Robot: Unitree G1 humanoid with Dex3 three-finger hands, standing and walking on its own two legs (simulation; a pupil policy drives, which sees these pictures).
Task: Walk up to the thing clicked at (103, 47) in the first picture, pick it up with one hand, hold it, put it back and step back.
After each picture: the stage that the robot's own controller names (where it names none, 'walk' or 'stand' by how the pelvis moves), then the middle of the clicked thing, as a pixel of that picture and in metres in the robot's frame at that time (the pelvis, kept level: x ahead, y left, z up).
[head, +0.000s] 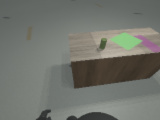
stand; (103, 43) +0.86 -0.10 -0.06
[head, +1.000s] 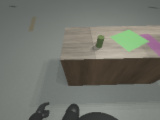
rise first; (100, 41) +0.76 -0.03 -0.03
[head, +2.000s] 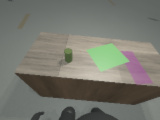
rise first; (68, 55) +0.52 +0.21 -0.02
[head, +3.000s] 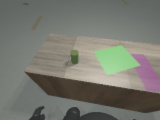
stand; (74, 57) +0.51 +0.17 -0.02
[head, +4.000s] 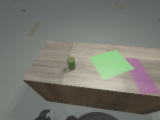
stand; (71, 63) +0.49 +0.19 -0.06
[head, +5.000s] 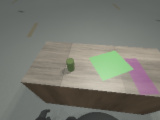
stand; (70, 65) +0.48 +0.19 -0.06
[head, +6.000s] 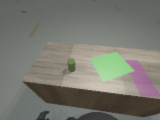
stand; (71, 65) +0.48 +0.19 -0.06
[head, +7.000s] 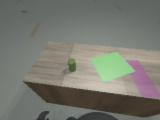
stand; (72, 65) +0.48 +0.18 -0.06
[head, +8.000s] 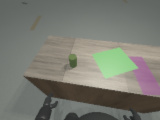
rise first; (73, 61) +0.49 +0.18 -0.05
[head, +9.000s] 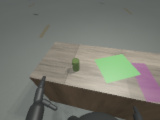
rise first; (75, 65) +0.49 +0.18 -0.05
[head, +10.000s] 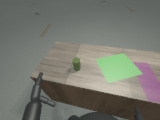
go down; (76, 64) +0.49 +0.18 -0.05
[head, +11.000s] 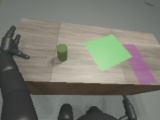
go down; (62, 53) +0.47 +0.17 +0.01
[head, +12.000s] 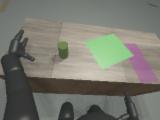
close in; (63, 50) +0.50 +0.17 +0.02
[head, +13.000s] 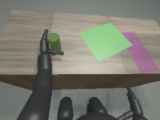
close; (55, 43) +0.51 +0.19 +0.06
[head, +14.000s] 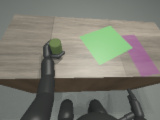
lift; (56, 48) +0.49 +0.18 +0.05
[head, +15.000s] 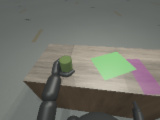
lift; (66, 66) +0.32 +0.16 +0.16
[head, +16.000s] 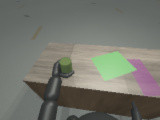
hold; (66, 67) +0.33 +0.16 +0.13
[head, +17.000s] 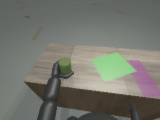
hold; (66, 68) +0.33 +0.17 +0.13
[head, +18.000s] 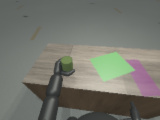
crouch; (67, 66) +0.35 +0.16 +0.12
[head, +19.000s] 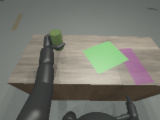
crouch; (57, 40) +0.50 +0.20 +0.16
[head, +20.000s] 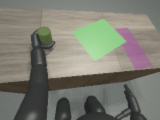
lower; (46, 38) +0.54 +0.20 +0.06
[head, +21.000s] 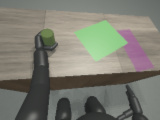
lower; (49, 40) +0.53 +0.20 +0.06
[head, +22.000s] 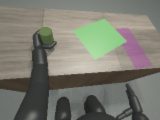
lower; (47, 38) +0.54 +0.20 +0.06
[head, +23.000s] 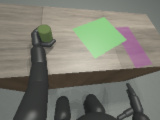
lower; (46, 36) +0.55 +0.20 +0.07
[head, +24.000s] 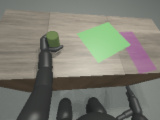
open; (54, 42) +0.53 +0.18 +0.05
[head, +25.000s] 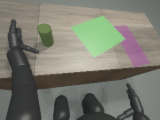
rise; (46, 36) +0.54 +0.19 +0.07
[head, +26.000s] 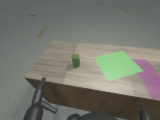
sink last; (76, 61) +0.51 +0.17 +0.00
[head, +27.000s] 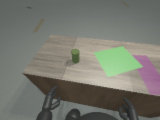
stand; (75, 56) +0.53 +0.17 +0.01
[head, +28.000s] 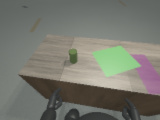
stand; (73, 56) +0.52 +0.18 +0.01
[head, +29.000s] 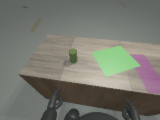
stand; (73, 56) +0.52 +0.18 +0.01
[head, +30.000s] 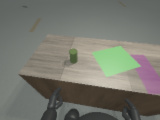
stand; (73, 56) +0.52 +0.18 +0.01
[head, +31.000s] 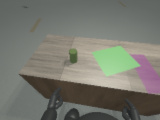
stand; (73, 56) +0.52 +0.18 +0.01
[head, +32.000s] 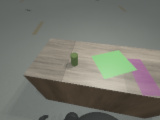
stand; (74, 59) +0.53 +0.18 -0.03
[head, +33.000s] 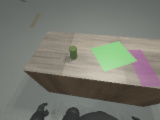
walk; (73, 52) +0.56 +0.19 -0.04
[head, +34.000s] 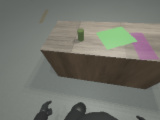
walk; (80, 35) +0.80 +0.18 -0.04
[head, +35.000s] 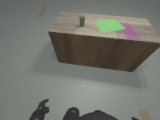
walk; (82, 21) +1.11 +0.19 -0.04
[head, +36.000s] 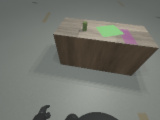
stand; (84, 26) +1.17 +0.17 -0.05
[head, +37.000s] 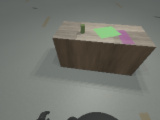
stand; (82, 29) +1.17 +0.18 -0.06
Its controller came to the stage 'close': yes
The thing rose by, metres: 0.20
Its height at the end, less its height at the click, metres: +0.00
